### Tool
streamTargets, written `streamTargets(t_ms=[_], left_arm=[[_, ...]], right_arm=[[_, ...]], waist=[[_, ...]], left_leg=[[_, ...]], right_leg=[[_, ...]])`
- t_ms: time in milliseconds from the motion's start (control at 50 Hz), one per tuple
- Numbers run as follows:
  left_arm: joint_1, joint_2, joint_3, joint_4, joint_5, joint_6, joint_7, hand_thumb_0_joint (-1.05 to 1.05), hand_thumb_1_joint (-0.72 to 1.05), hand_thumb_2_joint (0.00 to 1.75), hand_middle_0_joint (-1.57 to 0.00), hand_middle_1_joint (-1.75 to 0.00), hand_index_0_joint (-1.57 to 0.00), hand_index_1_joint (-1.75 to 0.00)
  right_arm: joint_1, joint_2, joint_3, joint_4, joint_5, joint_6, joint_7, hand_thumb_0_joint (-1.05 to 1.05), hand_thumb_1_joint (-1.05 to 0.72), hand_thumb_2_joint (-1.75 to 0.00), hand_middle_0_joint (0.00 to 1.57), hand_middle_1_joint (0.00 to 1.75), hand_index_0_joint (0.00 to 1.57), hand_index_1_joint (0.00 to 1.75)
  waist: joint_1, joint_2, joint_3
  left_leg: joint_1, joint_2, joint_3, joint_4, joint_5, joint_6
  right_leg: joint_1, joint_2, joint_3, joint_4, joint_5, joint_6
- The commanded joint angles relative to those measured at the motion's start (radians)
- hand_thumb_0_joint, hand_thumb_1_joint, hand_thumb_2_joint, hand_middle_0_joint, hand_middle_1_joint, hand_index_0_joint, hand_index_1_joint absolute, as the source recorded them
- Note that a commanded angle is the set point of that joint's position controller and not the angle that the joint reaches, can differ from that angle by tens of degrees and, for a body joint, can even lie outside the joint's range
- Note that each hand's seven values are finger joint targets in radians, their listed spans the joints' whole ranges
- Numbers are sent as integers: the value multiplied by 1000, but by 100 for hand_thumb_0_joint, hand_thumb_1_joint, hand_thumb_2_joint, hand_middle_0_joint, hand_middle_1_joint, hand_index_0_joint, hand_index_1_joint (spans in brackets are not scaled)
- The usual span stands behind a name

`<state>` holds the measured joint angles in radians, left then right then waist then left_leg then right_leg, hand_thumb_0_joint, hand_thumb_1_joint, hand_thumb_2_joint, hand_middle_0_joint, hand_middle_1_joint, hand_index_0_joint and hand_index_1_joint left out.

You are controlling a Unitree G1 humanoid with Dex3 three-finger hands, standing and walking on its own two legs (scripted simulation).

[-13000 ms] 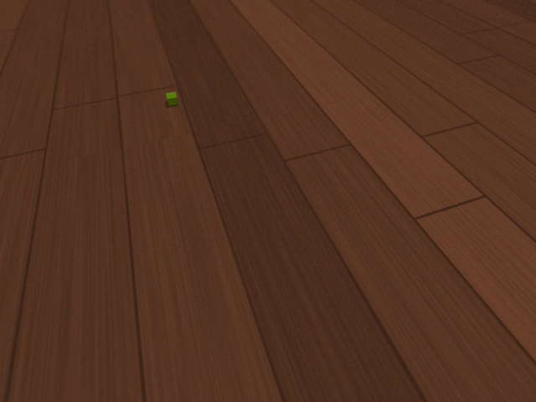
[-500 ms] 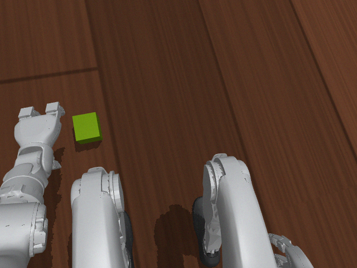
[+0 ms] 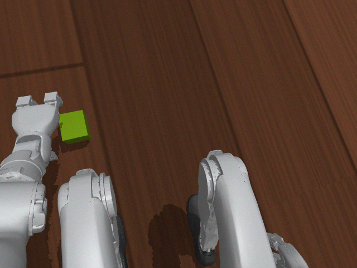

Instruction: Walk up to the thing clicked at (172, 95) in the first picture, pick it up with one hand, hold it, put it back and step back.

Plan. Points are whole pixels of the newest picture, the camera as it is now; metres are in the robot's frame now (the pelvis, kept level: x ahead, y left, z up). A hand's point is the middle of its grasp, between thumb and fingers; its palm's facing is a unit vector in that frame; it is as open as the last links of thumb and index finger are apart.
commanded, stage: approach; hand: left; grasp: from above
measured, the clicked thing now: (75, 127) +0.47 +0.24 -0.31
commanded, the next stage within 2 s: rest palm in 0.50 s
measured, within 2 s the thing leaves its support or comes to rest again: neither
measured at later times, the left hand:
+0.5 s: hand (66, 116) +0.47 +0.23 -0.20, palm faces -0.45 -0.19 -0.87, open 14.0 cm
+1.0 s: hand (66, 124) +0.45 +0.23 -0.20, palm faces -0.43 -0.29 -0.86, open 14.3 cm
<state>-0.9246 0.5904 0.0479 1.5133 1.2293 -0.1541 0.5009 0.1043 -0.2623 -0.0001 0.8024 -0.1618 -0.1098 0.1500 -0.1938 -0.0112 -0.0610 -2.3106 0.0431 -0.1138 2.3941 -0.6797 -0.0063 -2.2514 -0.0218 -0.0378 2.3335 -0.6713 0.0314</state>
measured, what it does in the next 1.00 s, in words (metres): stands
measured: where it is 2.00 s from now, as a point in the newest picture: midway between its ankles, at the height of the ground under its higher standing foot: (161, 250)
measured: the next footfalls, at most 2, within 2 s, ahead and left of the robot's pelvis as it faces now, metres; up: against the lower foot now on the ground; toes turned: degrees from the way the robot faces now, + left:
none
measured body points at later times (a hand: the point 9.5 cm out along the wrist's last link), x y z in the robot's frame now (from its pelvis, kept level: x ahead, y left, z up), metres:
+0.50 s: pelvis +0.00 +0.00 -0.01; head +0.26 +0.02 +0.36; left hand +0.49 +0.23 -0.15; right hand -0.01 -0.25 -0.12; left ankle +0.08 +0.13 -0.30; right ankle +0.10 -0.13 -0.30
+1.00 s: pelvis +0.00 +0.00 -0.01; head +0.25 +0.03 +0.36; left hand +0.47 +0.24 -0.15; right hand +0.00 -0.27 -0.11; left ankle +0.08 +0.13 -0.30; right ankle +0.10 -0.13 -0.30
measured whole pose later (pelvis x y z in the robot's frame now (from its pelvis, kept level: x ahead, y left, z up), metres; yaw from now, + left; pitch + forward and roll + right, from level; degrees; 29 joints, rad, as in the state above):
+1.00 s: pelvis +0.00 +0.00 -0.01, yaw -2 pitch +33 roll -7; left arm -1.13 0.64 0.23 1.81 1.00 0.10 0.59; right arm 0.15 -0.33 0.07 0.88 -0.22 -0.29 0.34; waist -0.32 0.02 0.01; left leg -2.35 0.05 -0.16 2.44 -0.69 -0.02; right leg -2.28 0.00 -0.07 2.36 -0.66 0.03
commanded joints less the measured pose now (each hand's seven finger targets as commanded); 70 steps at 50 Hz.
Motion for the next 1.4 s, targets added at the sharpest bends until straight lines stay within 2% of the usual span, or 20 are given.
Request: streamTargets(t_ms=[0,40,80,120,220,280,420,540,600,660,700,740,780,940,1020,1080,1120,1180,1220,1380], left_arm=[[-485,185,-4,-96,16,3,78,0,-57,101,-7,-100,-6,-100],[-506,151,-18,3,23,26,92,0,-57,102,-7,-100,-6,-100],[-556,200,2,35,30,46,104,0,-56,102,-7,-100,-6,-100],[-536,288,57,11,31,74,115,0,-57,102,-6,-100,-6,-100],[-480,255,59,98,-3,166,98,0,-54,97,-6,-102,-7,-101],[-454,314,106,87,-56,206,80,0,-52,94,-6,-103,-7,-102],[-320,232,129,77,-178,239,33,0,-51,93,-6,-105,-8,-103],[-477,124,123,-79,-237,230,112,0,-54,94,-6,-105,-7,-103],[-495,138,152,-126,-266,255,164,0,-57,95,-6,-104,-7,-103],[-504,34,102,89,-293,288,162,0,-59,99,-6,-98,-5,-99],[-517,97,132,97,-312,293,152,0,-59,100,-7,-98,-5,-99],[-498,149,146,149,-292,304,143,0,-59,101,-7,-98,-5,-99],[-478,133,128,224,-276,307,123,0,-59,101,-7,-98,-5,-100],[-460,250,162,217,-214,250,120,0,-57,99,-7,-98,-5,-99],[-500,269,156,231,-190,207,147,0,-57,100,-7,-98,-6,-99],[-521,320,182,183,-189,174,176,0,-58,100,-7,-96,-5,-98],[-507,313,171,228,-174,166,185,0,-58,99,-7,-97,-6,-98],[-509,336,181,180,-178,146,214,0,-58,99,-7,-96,-5,-97],[-477,361,188,246,-155,149,219,0,-60,101,-7,-94,-5,-96],[-394,406,230,243,-151,146,223,0,-59,101,-7,-93,-5,-96]], right_arm=[[239,-247,-50,9,-13,-13,-12,0,-90,-89,20,30,20,30],[241,-249,-34,2,-28,-18,-4,0,-90,-89,20,30,20,30],[251,-258,-20,4,-41,-20,5,0,-90,-89,20,30,20,30],[260,-271,-10,-11,-40,-14,11,0,-90,-89,20,30,20,30],[260,-264,7,-49,-34,-3,47,0,-90,-89,20,30,20,30],[271,-274,10,-55,-19,-4,63,0,-90,-89,20,30,20,30],[305,-244,2,-37,-10,-26,102,0,-90,-89,20,30,20,30],[319,-255,-32,19,-28,-77,134,0,-91,-90,20,30,20,30],[321,-276,-50,48,-24,-91,144,0,-92,-90,20,30,20,30],[319,-274,-45,109,-35,-116,157,0,-91,-91,20,30,20,30],[322,-283,-41,124,-38,-131,161,0,-91,-90,20,30,20,30],[311,-275,-25,137,-41,-146,168,0,-91,-90,20,30,20,30],[301,-272,-5,140,-52,-161,178,0,-90,-90,20,30,20,30],[292,-309,28,92,-51,-190,191,0,-90,-90,20,30,20,30],[308,-311,48,84,-71,-193,196,0,-90,-90,20,30,20,30],[309,-320,56,87,-76,-202,200,0,-90,-90,20,30,20,30],[315,-316,68,86,-90,-206,208,0,-91,-90,20,30,20,30],[304,-333,61,80,-85,-213,213,0,-91,-90,20,30,20,30],[300,-340,70,81,-93,-218,222,0,-91,-90,20,30,20,30],[302,-356,68,75,-87,-216,241,0,-90,-90,20,30,20,30]], waist=[[-95,256,-674],[-133,266,-620],[-143,266,-616],[-97,337,-692],[-116,337,-691],[-89,298,-701],[-88,199,-649],[-132,312,-700],[-105,367,-752],[-171,282,-595],[-145,253,-596],[-131,234,-568],[-164,190,-513],[-145,266,-569],[-192,263,-537],[-174,320,-597],[-202,300,-560],[-175,349,-609],[-201,341,-544],[-179,355,-534]], left_leg=[[524,-35,74,-216,120,27],[497,-34,69,-211,109,26],[472,-35,71,-202,101,29],[506,-33,79,-205,156,24],[481,-27,79,-195,217,29],[414,-26,81,-193,220,42],[338,-27,83,-176,207,53],[481,-24,67,-206,132,25],[546,-20,70,-239,127,15],[456,-22,64,-229,68,16],[410,-28,68,-221,91,25],[387,-33,70,-212,101,28],[352,-35,68,-185,103,34],[401,-35,55,-186,111,32],[387,-30,55,-153,123,34],[432,-22,50,-141,156,27],[418,-22,50,-122,169,28],[449,-18,42,-126,170,22],[439,-15,36,-108,160,24],[431,-8,18,-127,194,21]], right_leg=[[260,40,-113,-236,160,-65],[243,40,-124,-225,163,-65],[252,44,-126,-231,164,-64],[299,43,-120,-222,209,-65],[345,56,-125,-202,285,-63],[385,60,-115,-215,286,-53],[459,68,-103,-233,282,-37],[330,59,-126,-237,198,-59],[318,53,-123,-249,199,-67],[248,51,-127,-256,151,-63],[293,52,-115,-274,161,-58],[290,48,-112,-260,156,-57],[295,54,-115,-259,160,-53],[320,56,-128,-227,157,-56],[341,62,-144,-217,182,-53],[364,63,-150,-203,213,-56],[383,66,-153,-197,238,-50],[391,68,-159,-197,235,-55],[349,68,-173,-177,229,-56],[384,81,-186,-176,256,-56]])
